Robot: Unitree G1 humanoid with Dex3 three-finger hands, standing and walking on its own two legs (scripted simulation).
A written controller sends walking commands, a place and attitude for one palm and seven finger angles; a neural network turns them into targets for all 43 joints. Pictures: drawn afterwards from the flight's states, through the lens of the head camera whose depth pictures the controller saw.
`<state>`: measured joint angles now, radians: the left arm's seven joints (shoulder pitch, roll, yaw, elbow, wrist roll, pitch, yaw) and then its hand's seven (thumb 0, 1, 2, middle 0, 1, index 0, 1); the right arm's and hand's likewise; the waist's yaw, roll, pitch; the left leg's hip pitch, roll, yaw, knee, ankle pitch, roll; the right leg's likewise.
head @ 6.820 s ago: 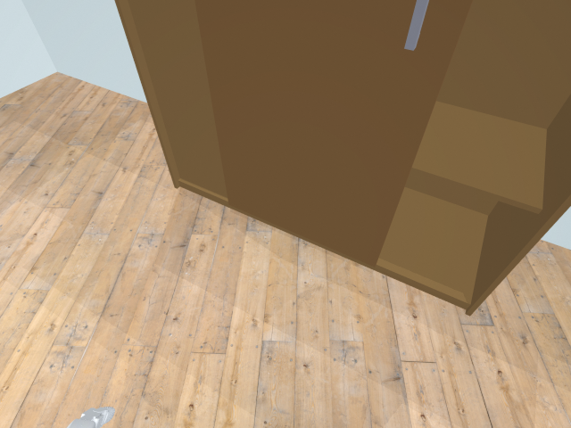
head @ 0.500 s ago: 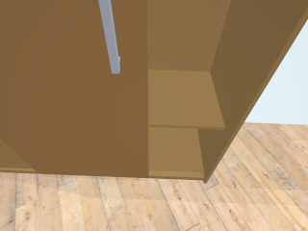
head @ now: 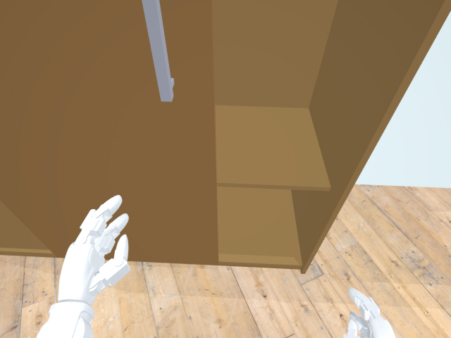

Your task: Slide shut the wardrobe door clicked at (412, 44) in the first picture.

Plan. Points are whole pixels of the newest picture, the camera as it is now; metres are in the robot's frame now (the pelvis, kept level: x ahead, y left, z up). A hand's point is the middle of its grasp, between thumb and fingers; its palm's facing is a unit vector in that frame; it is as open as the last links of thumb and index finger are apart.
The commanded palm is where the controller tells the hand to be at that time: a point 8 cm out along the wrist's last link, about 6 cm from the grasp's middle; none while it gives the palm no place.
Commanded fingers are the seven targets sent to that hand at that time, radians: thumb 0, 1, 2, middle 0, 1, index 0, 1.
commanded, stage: raise the hand with hooked fingers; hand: left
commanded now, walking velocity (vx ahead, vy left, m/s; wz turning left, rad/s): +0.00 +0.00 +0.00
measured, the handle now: (159, 33) +0.53 +0.13 +0.30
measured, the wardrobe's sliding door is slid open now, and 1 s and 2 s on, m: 0.37 0.37 0.37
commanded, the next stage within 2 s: move the hooked fingers beside the handle in 1.84 s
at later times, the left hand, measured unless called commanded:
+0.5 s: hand (87, 262) +0.21 +0.21 +0.10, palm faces -0.03 -0.99 -0.11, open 10.6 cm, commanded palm +0.17 +0.26 +0.12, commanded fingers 0.00 -0.01 0.51 -0.27 -0.88 -0.27 -0.88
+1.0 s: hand (17, 198) +0.24 +0.26 +0.22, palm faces +0.06 -0.99 -0.16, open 13.4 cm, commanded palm +0.21 +0.30 +0.23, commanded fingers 0.00 -0.50 0.30 -0.30 -1.20 -0.30 -1.20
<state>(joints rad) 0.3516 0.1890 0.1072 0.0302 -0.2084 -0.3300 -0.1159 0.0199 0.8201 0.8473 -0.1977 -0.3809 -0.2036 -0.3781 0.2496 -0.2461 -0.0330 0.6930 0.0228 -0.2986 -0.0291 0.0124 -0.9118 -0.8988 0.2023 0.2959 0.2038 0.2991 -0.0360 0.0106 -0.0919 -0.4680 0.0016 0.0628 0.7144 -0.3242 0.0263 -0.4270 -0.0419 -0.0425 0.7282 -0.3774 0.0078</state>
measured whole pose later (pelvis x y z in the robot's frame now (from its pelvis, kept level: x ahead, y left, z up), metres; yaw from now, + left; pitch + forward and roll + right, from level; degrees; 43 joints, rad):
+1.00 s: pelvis +0.01 -0.01 +0.02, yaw +2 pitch -3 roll -1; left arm 0.03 0.45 0.44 -0.10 -0.37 0.11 -0.43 -0.01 -0.37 0.36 -0.29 -1.12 -0.30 -1.12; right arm 0.20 -0.26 0.08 0.62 0.08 -0.32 -0.09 0.01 -0.90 -0.90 0.20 0.30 0.20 0.30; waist 0.07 0.06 -0.02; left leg -0.22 0.01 0.02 0.52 -0.24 0.02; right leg -0.14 -0.02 -0.09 0.47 -0.28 0.00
